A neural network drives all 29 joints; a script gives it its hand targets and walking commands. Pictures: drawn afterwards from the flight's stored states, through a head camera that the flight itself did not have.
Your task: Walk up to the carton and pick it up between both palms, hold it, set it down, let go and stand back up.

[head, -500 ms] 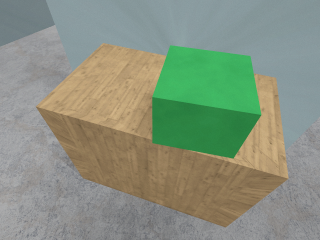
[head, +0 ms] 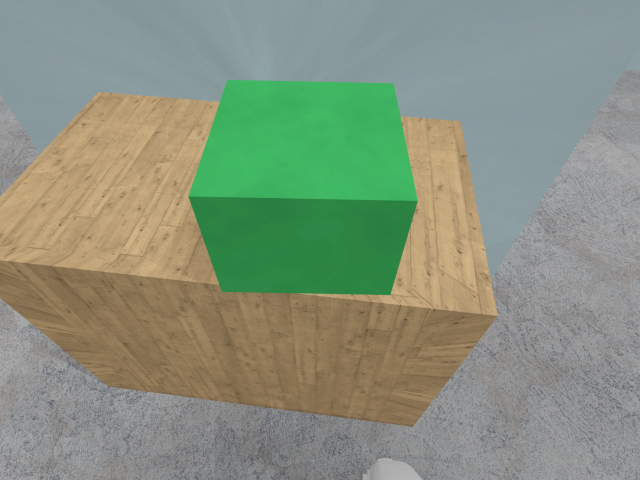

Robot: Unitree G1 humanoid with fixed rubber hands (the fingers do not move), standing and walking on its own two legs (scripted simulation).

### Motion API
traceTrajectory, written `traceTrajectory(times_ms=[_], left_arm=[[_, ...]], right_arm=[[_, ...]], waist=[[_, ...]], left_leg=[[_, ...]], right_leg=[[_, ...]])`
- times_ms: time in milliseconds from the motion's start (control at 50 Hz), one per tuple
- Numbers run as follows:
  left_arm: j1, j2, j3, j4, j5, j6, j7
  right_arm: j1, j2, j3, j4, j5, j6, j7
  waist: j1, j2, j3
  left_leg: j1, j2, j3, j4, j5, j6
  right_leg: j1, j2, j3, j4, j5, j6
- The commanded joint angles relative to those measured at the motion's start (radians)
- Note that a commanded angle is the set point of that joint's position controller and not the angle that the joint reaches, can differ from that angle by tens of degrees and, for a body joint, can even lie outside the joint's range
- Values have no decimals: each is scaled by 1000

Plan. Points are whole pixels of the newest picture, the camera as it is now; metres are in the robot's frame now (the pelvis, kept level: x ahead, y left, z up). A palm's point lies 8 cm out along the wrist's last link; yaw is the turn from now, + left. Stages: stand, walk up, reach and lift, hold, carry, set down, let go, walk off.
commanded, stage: walk up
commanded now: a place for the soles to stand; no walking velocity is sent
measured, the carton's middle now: (308, 186) +0.54 +0.02 +0.04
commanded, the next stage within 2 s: none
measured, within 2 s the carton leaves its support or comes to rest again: neither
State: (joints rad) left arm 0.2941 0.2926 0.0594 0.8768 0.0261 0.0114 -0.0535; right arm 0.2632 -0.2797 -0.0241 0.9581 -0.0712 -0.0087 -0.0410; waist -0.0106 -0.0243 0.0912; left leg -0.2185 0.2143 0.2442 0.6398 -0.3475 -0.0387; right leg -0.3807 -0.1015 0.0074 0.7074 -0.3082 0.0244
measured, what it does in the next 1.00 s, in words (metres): steps on the spot: left foot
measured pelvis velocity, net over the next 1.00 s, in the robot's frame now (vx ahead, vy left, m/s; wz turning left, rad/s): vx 0.07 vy -0.02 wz -0.04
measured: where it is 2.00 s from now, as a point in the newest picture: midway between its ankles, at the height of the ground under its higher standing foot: outside the picture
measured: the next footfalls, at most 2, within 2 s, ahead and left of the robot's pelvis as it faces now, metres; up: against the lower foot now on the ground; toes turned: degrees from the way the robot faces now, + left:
left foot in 0.26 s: +0.11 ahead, +0.09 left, +0.00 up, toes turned +1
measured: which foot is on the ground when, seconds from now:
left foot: down 0.00-0.00, up 0.02-0.24, down 0.26-1.00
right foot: down 0.00-1.00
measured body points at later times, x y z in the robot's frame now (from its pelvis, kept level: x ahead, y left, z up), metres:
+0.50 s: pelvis +0.05 -0.02 +0.01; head +0.06 -0.02 +0.46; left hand +0.18 +0.20 -0.12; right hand +0.09 -0.27 -0.13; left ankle +0.07 +0.09 -0.72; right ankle +0.08 -0.15 -0.72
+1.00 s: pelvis +0.07 -0.02 +0.02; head +0.08 -0.02 +0.47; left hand +0.16 +0.23 -0.12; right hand +0.11 -0.27 -0.13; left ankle +0.07 +0.09 -0.72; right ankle +0.08 -0.15 -0.72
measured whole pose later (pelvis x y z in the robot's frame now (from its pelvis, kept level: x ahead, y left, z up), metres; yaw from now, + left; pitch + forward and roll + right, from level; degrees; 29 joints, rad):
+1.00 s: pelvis +0.07 -0.02 +0.02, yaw -2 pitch -2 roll +1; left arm 0.18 0.24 -0.04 0.95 0.01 -0.01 0.02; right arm 0.21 -0.23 0.00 1.01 0.00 0.01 0.00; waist 0.00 0.00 0.06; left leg -0.18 0.00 0.06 0.49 -0.27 0.02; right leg -0.22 -0.03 0.01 0.52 -0.26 0.02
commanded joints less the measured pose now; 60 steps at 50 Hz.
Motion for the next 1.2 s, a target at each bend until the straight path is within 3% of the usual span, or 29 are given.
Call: traceTrajectory(times_ms=[0, 20, 40, 80, 120, 180, 220, 240, 260, 280, 300, 320, 360, 400, 460, 700, 1080, 1100, 1120, 1180], left_arm=[[234, 161, 51, -10, -14, -15, 50], [155, 226, 46, -54, -32, -14, 72], [127, 263, 60, -47, -41, -6, 92], [43, 192, 36, -79, -21, -2, 92], [16, 115, 9, -102, -3, -13, 83], [-11, 99, 3, -112, 6, -25, 77], [-69, 98, -9, -126, 2, -22, 75], [-73, 85, -22, -129, -1, -20, 72], [-37, 48, -35, -140, -10, -22, 67], [12, 21, -41, -124, -27, -19, 64], [16, 13, -46, -105, -23, -19, 64], [12, 15, -49, -95, -17, -24, 63], [-2, 51, -48, -81, -12, -37, 64], [-19, 66, -50, -71, -12, -47, 69], [-65, 54, -58, -69, -16, -48, 75], [-121, 66, -68, -22, -18, -37, 78], [-102, 82, -78, 52, -16, -38, 81], [-63, 65, -84, 69, -11, -37, 75], [-75, 62, -83, 71, -10, -35, 74], [-70, 70, -84, 82, -9, -38, 72]], right_arm=[[-53, -13, 37, -114, 4, 41, 45], [-38, -46, 30, -146, 42, 56, 51], [-3, -73, 29, -137, 52, 59, 50], [37, -87, 36, -112, 47, 42, 29], [89, -108, 32, -68, 37, 27, 19], [85, -84, 27, -65, 42, 29, 22], [96, -76, 17, -71, 38, 23, 27], [92, -87, 14, -87, 40, 15, 29], [54, -126, 4, -109, 44, 7, 28], [-14, -155, -3, -100, 81, 9, 32], [-36, -126, 4, -90, 99, 12, 38], [-39, -104, 13, -86, 96, 12, 43], [-8, -86, 18, -77, 75, 10, 46], [27, -80, 15, -64, 61, 5, 49], [21, -74, 10, -63, 62, 3, 48], [-15, -84, 4, -31, 67, 13, 43], [-24, -96, 8, 31, 73, 10, 37], [14, -75, 16, 39, 68, 5, 39], [-1, -81, 14, 39, 69, 5, 38], [0, -93, 15, 43, 71, 1, 35]], waist=[[108, -303, 14], [73, -170, 31], [44, -136, 24], [22, -163, 3], [16, -174, -50], [8, -143, -63], [-29, -107, -65], [-45, -69, -67], [-16, 22, -52], [51, 85, -28], [59, 83, -19], [64, 73, -1], [43, 58, -13], [20, 57, -86], [11, 35, -133], [4, 10, -87], [7, 22, -63], [4, 18, -96], [7, 30, -42], [10, 32, -2]], left_leg=[[-360, -88, -4, 359, -506, 40], [-357, -123, -197, 415, -395, 27], [-356, -92, -236, 449, -315, 24], [-372, -64, -255, 400, -232, 21], [-236, -69, -255, 309, -205, 24], [-103, -98, -248, 166, -102, 37], [35, -126, -227, -14, 56, 70], [73, -117, -264, -119, 137, 93], [28, -43, -398, -226, 67, 121], [-125, -2, -472, -293, -70, 152], [-222, -5, -457, -336, -159, 159], [-242, -34, -417, -334, -155, 138], [-164, -87, -345, -269, 11, 105], [-34, -102, -311, -204, 217, 99], [26, -97, -305, -189, 301, 104], [34, -101, -304, -227, 267, 101], [40, -108, -315, -285, 200, 97], [44, -108, -324, -321, 57, 100], [10, -111, -334, -338, 2, 100], [-19, -111, -336, -347, 12, 97]], right_leg=[[132, -64, 284, -353, -149, -56], [3, -214, 615, -516, -311, -154], [13, -236, 628, -546, -464, -204], [55, -205, 525, -477, -439, -212], [15, -187, 438, -424, -253, -208], [-31, -176, 362, -359, -51, -191], [-107, -144, 301, -300, -17, -160], [-135, -117, 272, -271, -24, -132], [-131, -46, 207, -214, -72, -95], [-17, 64, 97, -174, -108, -74], [100, 77, 82, -144, -65, -73], [136, 60, 101, -177, -10, -77], [128, 7, 154, -228, 92, -87], [117, -23, 155, -225, 232, -93], [134, -15, 117, -216, 304, -92], [134, -15, 99, -252, 271, -87], [146, -9, 80, -298, 188, -77], [164, 12, 74, -312, 59, -72], [148, 22, 71, -318, 28, -68], [142, 20, 73, -327, 48, -67]])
